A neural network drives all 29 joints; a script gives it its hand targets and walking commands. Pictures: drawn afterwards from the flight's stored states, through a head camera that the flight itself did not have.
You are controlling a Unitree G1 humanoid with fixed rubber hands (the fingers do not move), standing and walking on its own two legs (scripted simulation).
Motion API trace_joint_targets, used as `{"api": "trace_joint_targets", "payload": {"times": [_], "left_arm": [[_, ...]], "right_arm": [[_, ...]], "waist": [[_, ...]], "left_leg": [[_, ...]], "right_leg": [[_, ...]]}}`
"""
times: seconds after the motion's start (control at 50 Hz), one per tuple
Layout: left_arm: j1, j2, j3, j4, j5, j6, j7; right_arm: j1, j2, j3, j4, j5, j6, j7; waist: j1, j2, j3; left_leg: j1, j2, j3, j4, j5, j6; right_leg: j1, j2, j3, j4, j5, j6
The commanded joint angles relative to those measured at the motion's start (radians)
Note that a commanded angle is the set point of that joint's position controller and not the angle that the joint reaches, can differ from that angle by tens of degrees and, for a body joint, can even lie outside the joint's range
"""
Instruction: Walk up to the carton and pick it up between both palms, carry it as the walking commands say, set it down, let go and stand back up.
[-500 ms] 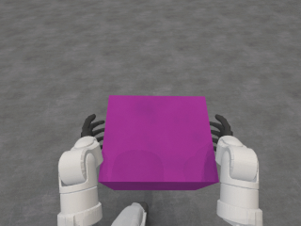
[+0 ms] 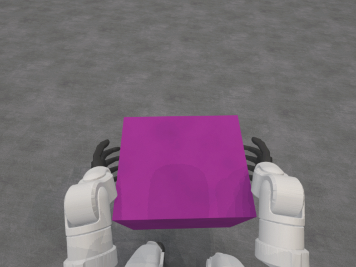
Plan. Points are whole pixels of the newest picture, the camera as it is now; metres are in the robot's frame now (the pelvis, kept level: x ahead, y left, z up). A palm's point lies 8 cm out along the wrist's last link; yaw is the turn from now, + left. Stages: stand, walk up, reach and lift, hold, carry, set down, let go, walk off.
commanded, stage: carry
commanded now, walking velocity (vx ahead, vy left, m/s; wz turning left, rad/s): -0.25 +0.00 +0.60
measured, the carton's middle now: (181, 176) +0.31 +0.03 -0.02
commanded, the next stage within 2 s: none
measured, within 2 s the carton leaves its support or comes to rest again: neither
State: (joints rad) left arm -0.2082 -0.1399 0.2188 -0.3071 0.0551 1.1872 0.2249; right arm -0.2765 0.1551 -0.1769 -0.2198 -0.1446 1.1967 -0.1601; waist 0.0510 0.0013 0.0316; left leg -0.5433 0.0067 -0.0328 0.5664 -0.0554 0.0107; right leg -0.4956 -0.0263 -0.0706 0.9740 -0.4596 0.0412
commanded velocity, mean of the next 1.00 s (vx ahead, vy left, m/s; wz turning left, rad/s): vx -0.03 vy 0.00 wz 0.07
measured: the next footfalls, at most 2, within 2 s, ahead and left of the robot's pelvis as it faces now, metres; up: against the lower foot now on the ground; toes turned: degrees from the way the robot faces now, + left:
right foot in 0.08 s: -0.01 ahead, -0.10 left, +0.00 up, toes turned -1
left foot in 0.38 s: -0.14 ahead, +0.17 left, +0.00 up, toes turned +17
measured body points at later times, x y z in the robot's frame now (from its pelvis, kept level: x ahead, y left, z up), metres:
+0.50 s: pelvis -0.19 +0.04 +0.01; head -0.19 +0.05 +0.46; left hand +0.05 +0.28 +0.07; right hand +0.12 -0.05 +0.08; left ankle -0.18 +0.16 -0.72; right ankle -0.11 -0.09 -0.68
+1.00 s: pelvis -0.29 +0.02 +0.01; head -0.30 +0.01 +0.46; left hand -0.04 +0.24 +0.08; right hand +0.01 -0.09 +0.08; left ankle -0.26 +0.16 -0.72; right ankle -0.24 -0.08 -0.72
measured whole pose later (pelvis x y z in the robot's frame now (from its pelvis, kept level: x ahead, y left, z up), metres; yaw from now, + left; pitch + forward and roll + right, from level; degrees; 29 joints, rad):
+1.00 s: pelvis -0.29 +0.02 +0.01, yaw +13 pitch +3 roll +1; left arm -0.23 -0.14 0.22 -0.23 0.14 1.17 0.12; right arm -0.22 0.14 -0.14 -0.26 -0.11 1.22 -0.23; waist -0.05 0.00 -0.08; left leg -0.42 0.03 0.07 0.55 -0.18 -0.01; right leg -0.40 -0.06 -0.10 0.63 -0.28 -0.01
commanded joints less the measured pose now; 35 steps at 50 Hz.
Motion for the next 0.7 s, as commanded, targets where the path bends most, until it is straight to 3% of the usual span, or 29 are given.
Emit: {"api": "trace_joint_targets", "payload": {"times": [0.0,0.02,0.04,0.06,0.08,0.1,0.12,0.14,0.16,0.18,0.2,0.22,0.24,0.26,0.3,0.32,0.34,0.36,0.38,0.4,0.42,0.48,0.54,0.58,0.6,0.62,0.64,0.66,0.68], "left_arm": [[-0.657,-0.952,-0.851,-0.118,-0.476,0.008,-0.424],[-0.616,-0.955,-0.846,-0.090,-0.468,0.012,-0.432],[-0.545,-0.949,-0.815,-0.048,-0.450,0.019,-0.443],[-0.576,-0.985,-0.822,-0.057,-0.452,0.017,-0.439],[-0.554,-0.985,-0.806,-0.049,-0.448,0.009,-0.443],[-0.563,-1.032,-0.780,-0.018,-0.429,0.025,-0.444],[-0.588,-0.999,-0.800,-0.072,-0.430,0.023,-0.452],[-0.615,-0.992,-0.798,-0.101,-0.433,0.034,-0.455],[-0.612,-0.984,-0.793,-0.063,-0.433,0.036,-0.459],[-0.635,-0.978,-0.813,-0.106,-0.439,0.023,-0.453],[-0.620,-0.968,-0.798,-0.107,-0.438,0.022,-0.452],[-0.607,-0.943,-0.793,-0.152,-0.428,0.015,-0.445],[-0.555,-0.927,-0.746,-0.091,-0.395,0.025,-0.445],[-0.532,-0.905,-0.714,-0.055,-0.368,0.032,-0.438],[-0.376,-0.901,-0.706,0.041,-0.300,0.041,-0.427],[-0.405,-0.904,-0.712,0.017,-0.303,0.037,-0.424],[-0.402,-0.910,-0.720,0.026,-0.304,0.041,-0.423],[-0.410,-0.887,-0.735,0.001,-0.303,0.037,-0.419],[-0.483,-0.921,-0.744,-0.036,-0.326,0.025,-0.406],[-0.506,-0.943,-0.770,-0.047,-0.349,0.022,-0.418],[-0.569,-0.983,-0.799,-0.029,-0.370,0.016,-0.422],[-0.688,-0.979,-0.852,-0.107,-0.425,0.002,-0.426],[-0.761,-0.958,-0.878,-0.128,-0.478,0.019,-0.432],[-0.687,-0.951,-0.867,-0.112,-0.489,0.026,-0.443],[-0.659,-0.938,-0.854,-0.074,-0.477,0.032,-0.447],[-0.610,-0.959,-0.844,-0.034,-0.463,0.041,-0.445],[-0.608,-0.956,-0.824,-0.013,-0.452,0.046,-0.444],[-0.579,-0.967,-0.815,0.025,-0.439,0.045,-0.444],[-0.525,-0.948,-0.814,0.033,-0.426,0.042,-0.451]], "right_arm": [[-0.471,0.872,0.660,-0.114,0.417,-0.023,0.378],[-0.471,0.869,0.656,-0.111,0.405,-0.015,0.379],[-0.479,0.835,0.681,-0.161,0.401,-0.015,0.367],[-0.558,0.855,0.703,-0.220,0.436,-0.020,0.373],[-0.532,0.868,0.733,-0.227,0.449,-0.021,0.379],[-0.607,0.891,0.732,-0.231,0.470,-0.017,0.375],[-0.529,0.894,0.716,-0.190,0.447,-0.029,0.371],[-0.511,0.905,0.721,-0.186,0.447,-0.022,0.364],[-0.554,0.897,0.720,-0.178,0.458,-0.021,0.360],[-0.584,0.874,0.732,-0.218,0.476,-0.029,0.360],[-0.609,0.873,0.742,-0.237,0.486,-0.024,0.357],[-0.586,0.878,0.758,-0.234,0.507,-0.024,0.360],[-0.613,0.864,0.755,-0.232,0.502,-0.011,0.355],[-0.585,0.872,0.769,-0.202,0.510,0.005,0.353],[-0.546,0.851,0.783,-0.201,0.518,0.012,0.373],[-0.512,0.849,0.758,-0.140,0.502,0.018,0.382],[-0.476,0.856,0.749,-0.114,0.494,0.021,0.391],[-0.459,0.839,0.717,-0.074,0.488,0.020,0.397],[-0.467,0.890,0.748,-0.088,0.516,0.020,0.410],[-0.482,0.898,0.760,-0.111,0.512,0.011,0.412],[-0.540,0.908,0.746,-0.136,0.507,0.006,0.418],[-0.612,0.907,0.731,-0.166,0.516,-0.016,0.406],[-0.544,0.905,0.673,-0.107,0.471,-0.013,0.392],[-0.477,0.904,0.677,-0.102,0.445,-0.012,0.378],[-0.478,0.897,0.674,-0.094,0.441,-0.016,0.373],[-0.456,0.877,0.669,-0.115,0.421,-0.013,0.369],[-0.464,0.882,0.664,-0.103,0.418,-0.011,0.369],[-0.489,0.876,0.684,-0.137,0.424,-0.013,0.369],[-0.438,0.854,0.700,-0.129,0.409,-0.013,0.364]], "waist": [[-0.060,0.354,-0.544],[-0.036,0.317,-0.530],[-0.022,-0.037,-0.487],[-0.035,-0.366,-0.450],[-0.056,-0.355,-0.378],[-0.049,-0.156,-0.368],[-0.056,-0.078,-0.417],[-0.056,-0.073,-0.406],[-0.060,-0.154,-0.420],[-0.053,-0.137,-0.438],[-0.051,-0.209,-0.434],[-0.042,-0.190,-0.467],[-0.039,-0.265,-0.497],[-0.036,-0.322,-0.490],[-0.044,-0.219,-0.511],[-0.051,-0.123,-0.532],[-0.063,0.005,-0.554],[-0.061,0.315,-0.520],[-0.065,0.252,-0.535],[-0.071,0.177,-0.527],[-0.071,0.145,-0.498],[-0.064,0.200,-0.455],[-0.069,0.269,-0.419],[-0.075,0.223,-0.483],[-0.073,0.265,-0.489],[-0.068,0.250,-0.514],[-0.064,0.205,-0.530],[-0.066,0.181,-0.535],[-0.066,-0.001,-0.497]], "left_leg": [[0.325,0.192,-0.190,-0.386,-0.329,-0.074],[0.266,0.107,-0.083,-0.350,-0.379,-0.137],[0.128,-0.029,0.057,-0.077,-0.417,-0.154],[0.042,-0.076,0.076,0.340,-0.502,-0.106],[-0.093,0.042,-0.022,0.577,-0.460,-0.081],[-0.101,0.038,0.005,0.660,-0.442,-0.069],[-0.066,0.042,-0.002,0.700,-0.361,-0.043],[-0.059,0.016,0.045,0.673,-0.313,-0.044],[-0.043,0.029,0.047,0.596,-0.288,-0.057],[-0.032,0.004,0.073,0.487,-0.311,-0.061],[-0.038,-0.017,0.114,0.420,-0.338,-0.060],[-0.003,-0.032,0.133,0.346,-0.365,-0.074],[0.012,-0.045,0.154,0.329,-0.389,-0.073],[0.035,-0.030,0.156,0.237,-0.363,-0.073],[0.126,-0.038,0.164,-0.149,-0.227,-0.072],[0.238,0.039,0.073,-0.215,-0.167,-0.071],[0.408,0.134,-0.050,-0.166,-0.019,-0.038],[0.496,0.382,-0.365,-0.163,0.377,0.052],[0.500,0.412,-0.307,-0.115,0.470,0.119],[0.419,0.389,-0.257,-0.106,0.383,0.132],[0.365,0.323,-0.239,-0.140,0.278,0.106],[0.297,0.235,-0.110,-0.230,-0.160,0.053],[0.300,0.243,-0.123,-0.262,-0.271,0.058],[0.294,0.279,-0.153,-0.266,-0.350,0.076],[0.295,0.269,-0.148,-0.271,-0.379,0.074],[0.346,0.245,-0.125,-0.228,-0.341,0.074],[0.361,0.223,-0.114,-0.198,-0.256,0.044],[0.317,0.189,-0.089,-0.182,-0.214,0.021],[0.250,0.143,-0.038,-0.091,-0.184,-0.009]], "right_leg": [[0.290,0.102,-0.083,-0.401,-0.096,-0.040],[0.417,0.102,-0.126,-0.578,-0.053,-0.043],[0.442,-0.055,0.097,-0.738,-0.184,-0.105],[0.265,-0.390,0.467,-0.738,-0.039,-0.217],[0.180,-0.536,0.501,-0.697,0.315,-0.306],[0.197,-0.448,0.354,-0.673,0.501,-0.279],[0.228,-0.390,0.203,-0.621,0.586,-0.237],[0.263,-0.315,0.096,-0.575,0.613,-0.189],[0.294,-0.287,0.047,-0.531,0.585,-0.157],[0.318,-0.259,0.055,-0.510,0.593,-0.143],[0.325,-0.261,0.060,-0.513,0.609,-0.143],[0.351,-0.256,0.063,-0.507,0.615,-0.139],[0.381,-0.262,0.077,-0.521,0.618,-0.141],[0.414,-0.314,0.091,-0.526,0.626,-0.155],[0.455,-0.277,0.011,-0.403,0.673,-0.094],[0.370,-0.247,-0.027,-0.319,0.539,-0.055],[0.159,-0.207,-0.036,-0.281,0.282,-0.013],[-0.084,-0.113,-0.082,-0.121,-0.053,0.035],[-0.107,-0.113,0.006,-0.031,-0.152,0.006],[-0.088,-0.119,0.027,-0.017,-0.117,-0.005],[-0.079,-0.087,0.025,0.057,-0.058,-0.012],[-0.068,-0.065,0.009,0.030,0.078,-0.018],[-0.032,-0.038,-0.005,-0.101,0.036,-0.012],[0.071,-0.009,-0.031,-0.191,-0.022,-0.023],[0.092,0.003,-0.046,-0.233,-0.032,-0.029],[0.136,0.017,-0.065,-0.385,0.009,-0.027],[0.190,0.019,-0.063,-0.480,0.084,-0.033],[0.274,-0.041,-0.001,-0.531,0.138,-0.039],[0.286,-0.148,0.154,-0.644,0.054,-0.061]]}}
